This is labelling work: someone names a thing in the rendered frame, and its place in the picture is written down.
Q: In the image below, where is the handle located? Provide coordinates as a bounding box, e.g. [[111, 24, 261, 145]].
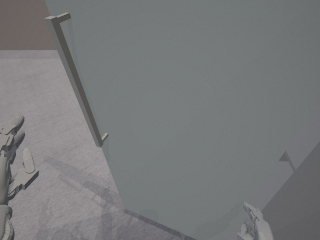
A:
[[44, 12, 109, 148]]

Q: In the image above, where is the left robot hand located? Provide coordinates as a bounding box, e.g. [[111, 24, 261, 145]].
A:
[[0, 114, 39, 205]]

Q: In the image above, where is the fridge door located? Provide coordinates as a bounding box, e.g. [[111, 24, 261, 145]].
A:
[[45, 0, 320, 240]]

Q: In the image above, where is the robot left forearm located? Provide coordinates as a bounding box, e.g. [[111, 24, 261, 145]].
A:
[[0, 204, 15, 240]]

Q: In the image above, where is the right robot hand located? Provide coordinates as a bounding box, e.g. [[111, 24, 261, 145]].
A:
[[237, 202, 275, 240]]

